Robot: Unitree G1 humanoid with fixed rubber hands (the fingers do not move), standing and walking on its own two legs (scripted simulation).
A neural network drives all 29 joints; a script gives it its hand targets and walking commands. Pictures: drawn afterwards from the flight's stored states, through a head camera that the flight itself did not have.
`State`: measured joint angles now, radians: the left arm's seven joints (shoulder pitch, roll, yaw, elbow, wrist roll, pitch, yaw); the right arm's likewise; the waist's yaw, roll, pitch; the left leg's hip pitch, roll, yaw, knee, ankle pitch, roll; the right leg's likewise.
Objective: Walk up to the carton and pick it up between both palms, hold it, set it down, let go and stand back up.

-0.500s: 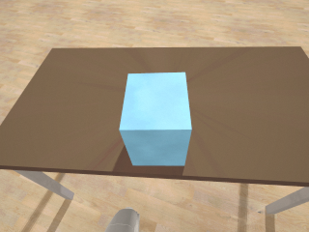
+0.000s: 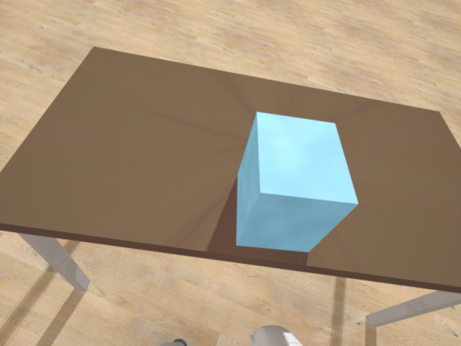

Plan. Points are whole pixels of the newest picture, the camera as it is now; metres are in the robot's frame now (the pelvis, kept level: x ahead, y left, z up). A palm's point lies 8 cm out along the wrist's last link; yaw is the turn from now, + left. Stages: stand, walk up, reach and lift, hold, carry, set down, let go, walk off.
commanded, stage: walk up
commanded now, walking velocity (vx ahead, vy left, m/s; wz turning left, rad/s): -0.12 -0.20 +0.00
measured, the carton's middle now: (284, 186) +0.43 -0.11 -0.02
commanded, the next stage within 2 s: none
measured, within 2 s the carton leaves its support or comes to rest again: neither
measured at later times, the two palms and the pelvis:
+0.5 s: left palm out of the picture -0.10 +0.14 -0.13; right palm out of the picture -0.08 -0.37 -0.16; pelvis -0.09 -0.11 -0.01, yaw -2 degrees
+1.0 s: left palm out of the picture -0.15 +0.04 -0.15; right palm out of the picture -0.07 -0.36 -0.16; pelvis -0.08 -0.15 -0.01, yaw -1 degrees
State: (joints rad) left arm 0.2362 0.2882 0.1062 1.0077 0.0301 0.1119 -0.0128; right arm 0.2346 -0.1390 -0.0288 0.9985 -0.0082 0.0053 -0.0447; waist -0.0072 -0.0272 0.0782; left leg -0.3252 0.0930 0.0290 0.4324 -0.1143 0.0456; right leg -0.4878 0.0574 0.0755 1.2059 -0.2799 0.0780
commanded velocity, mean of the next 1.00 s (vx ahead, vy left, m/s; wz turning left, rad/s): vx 0.01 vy -0.08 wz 0.00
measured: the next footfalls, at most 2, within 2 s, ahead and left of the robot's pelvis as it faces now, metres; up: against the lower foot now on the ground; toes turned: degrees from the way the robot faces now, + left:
right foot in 0.42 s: -0.09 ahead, -0.21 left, +0.00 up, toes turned -3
left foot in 1.06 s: +0.00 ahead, +0.00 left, +0.00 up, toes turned +2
